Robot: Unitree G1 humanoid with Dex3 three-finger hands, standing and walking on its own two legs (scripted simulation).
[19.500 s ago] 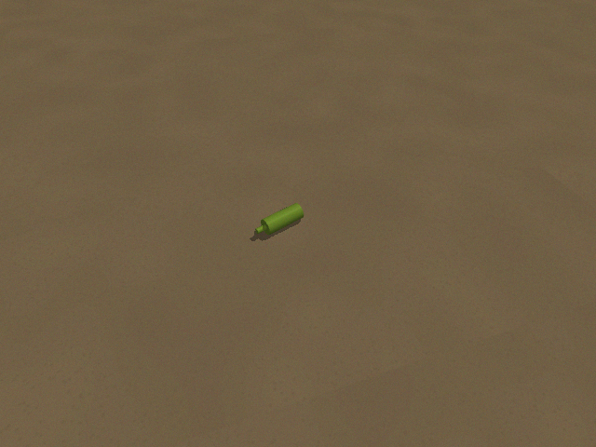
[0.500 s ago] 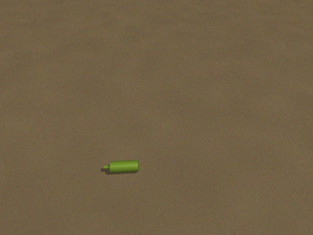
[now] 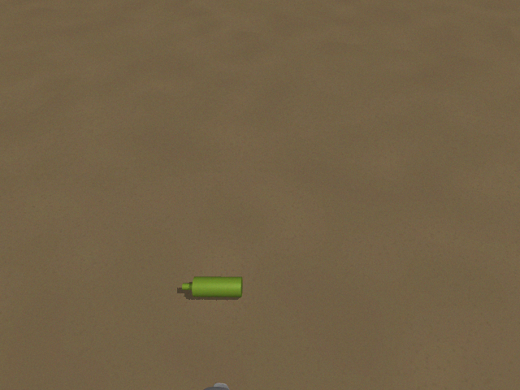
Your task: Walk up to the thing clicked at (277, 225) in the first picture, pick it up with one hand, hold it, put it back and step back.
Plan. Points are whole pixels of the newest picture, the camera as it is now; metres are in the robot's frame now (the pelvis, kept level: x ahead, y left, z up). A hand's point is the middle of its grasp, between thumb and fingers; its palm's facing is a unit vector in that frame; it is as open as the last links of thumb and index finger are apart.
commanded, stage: walk up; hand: left
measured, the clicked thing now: (212, 286) +0.65 +0.25 -0.73
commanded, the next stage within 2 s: none
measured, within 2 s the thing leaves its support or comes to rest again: neither
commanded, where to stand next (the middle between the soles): +0.25 +0.01 m, yaw +1 degrees
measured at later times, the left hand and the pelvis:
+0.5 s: hand (115, 353) +0.23 +0.30 -0.15, palm faces -0.03 -0.91 -0.42, open 7.4 cm; pelvis +0.16 +0.01 -0.02, yaw +0 degrees
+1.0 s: hand (122, 348) +0.25 +0.29 -0.17, palm faces +0.06 -0.94 -0.34, open 7.4 cm; pelvis +0.15 +0.03 -0.02, yaw +4 degrees
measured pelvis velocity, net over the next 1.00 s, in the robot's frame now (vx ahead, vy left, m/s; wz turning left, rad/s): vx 0.15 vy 0.03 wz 0.06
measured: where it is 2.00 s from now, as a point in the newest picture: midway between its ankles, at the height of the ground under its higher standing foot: outside the picture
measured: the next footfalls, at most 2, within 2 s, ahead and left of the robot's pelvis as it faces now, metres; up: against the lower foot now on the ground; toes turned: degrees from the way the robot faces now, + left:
left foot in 0.10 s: +0.20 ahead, +0.14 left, +0.00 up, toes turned +4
right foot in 0.50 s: +0.29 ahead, -0.11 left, +0.00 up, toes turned -2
